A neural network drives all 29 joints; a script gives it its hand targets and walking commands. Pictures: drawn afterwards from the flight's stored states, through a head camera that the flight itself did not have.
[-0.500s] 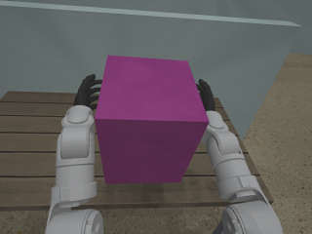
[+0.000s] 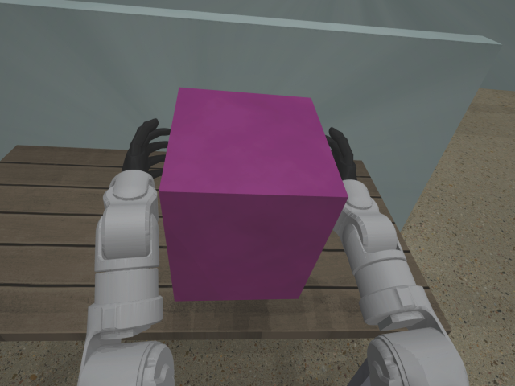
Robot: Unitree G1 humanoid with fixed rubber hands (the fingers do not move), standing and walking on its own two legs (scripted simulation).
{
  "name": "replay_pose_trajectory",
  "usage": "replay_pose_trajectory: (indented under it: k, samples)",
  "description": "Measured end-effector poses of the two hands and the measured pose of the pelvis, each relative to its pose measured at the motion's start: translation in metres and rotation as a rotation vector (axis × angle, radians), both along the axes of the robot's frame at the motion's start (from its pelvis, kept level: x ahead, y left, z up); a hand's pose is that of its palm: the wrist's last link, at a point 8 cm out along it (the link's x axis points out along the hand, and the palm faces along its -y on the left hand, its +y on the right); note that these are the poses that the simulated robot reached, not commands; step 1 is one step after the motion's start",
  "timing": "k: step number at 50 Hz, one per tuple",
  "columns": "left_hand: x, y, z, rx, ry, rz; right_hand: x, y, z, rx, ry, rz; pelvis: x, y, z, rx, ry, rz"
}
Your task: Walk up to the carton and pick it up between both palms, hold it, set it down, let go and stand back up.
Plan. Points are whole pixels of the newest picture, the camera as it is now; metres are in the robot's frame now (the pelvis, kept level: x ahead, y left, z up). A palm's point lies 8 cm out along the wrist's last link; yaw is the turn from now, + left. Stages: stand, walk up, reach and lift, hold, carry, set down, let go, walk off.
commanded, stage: hold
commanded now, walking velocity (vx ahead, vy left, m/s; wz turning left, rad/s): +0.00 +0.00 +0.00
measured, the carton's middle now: (242, 200) +0.36 +0.01 +0.15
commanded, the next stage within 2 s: none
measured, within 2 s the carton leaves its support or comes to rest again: neither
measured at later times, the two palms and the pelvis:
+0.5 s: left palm (142, 173) +0.35 +0.15 +0.21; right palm (342, 186) +0.36 -0.14 +0.19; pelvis +0.00 +0.00 +0.00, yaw +0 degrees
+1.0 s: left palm (146, 173) +0.35 +0.15 +0.21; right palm (346, 189) +0.35 -0.14 +0.18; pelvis +0.00 +0.00 +0.00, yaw +0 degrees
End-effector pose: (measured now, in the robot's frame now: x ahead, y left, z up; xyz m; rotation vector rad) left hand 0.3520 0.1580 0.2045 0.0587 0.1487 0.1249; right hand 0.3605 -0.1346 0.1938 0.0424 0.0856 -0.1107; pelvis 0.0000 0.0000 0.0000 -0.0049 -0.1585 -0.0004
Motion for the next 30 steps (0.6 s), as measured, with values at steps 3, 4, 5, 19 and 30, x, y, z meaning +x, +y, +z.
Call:
replay_pose_trajectory:
  k: [3, 4, 5, 19, 30]
  samples:
    - [0.001, -0.001, -0.004, -0.002, 0.014, -0.005, 0.0, -0.001, -0.003, -0.003, 0.014, -0.003, -0.001, -0.001, 0.0, 0.0, -0.005, 0.005]
    - [0.001, -0.001, -0.006, -0.003, 0.018, -0.007, -0.001, -0.001, -0.004, -0.002, 0.019, -0.005, -0.001, -0.002, 0.0, 0.0, -0.008, 0.006]
    - [0.001, -0.002, -0.008, -0.004, 0.023, -0.009, -0.001, -0.002, -0.006, -0.002, 0.023, -0.007, -0.001, -0.002, 0.0, 0.0, -0.008, 0.007]
    - [0.002, -0.008, 0.003, 0.024, -0.011, -0.023, -0.004, -0.007, -0.008, 0.031, -0.009, -0.021, 0.004, 0.003, 0.0, -0.001, -0.01, -0.001]
    - [0.001, -0.002, -0.001, 0.004, -0.001, -0.02, -0.003, -0.002, -0.004, -0.001, 0.001, -0.008, 0.003, 0.001, 0.0, 0.0, -0.011, -0.002]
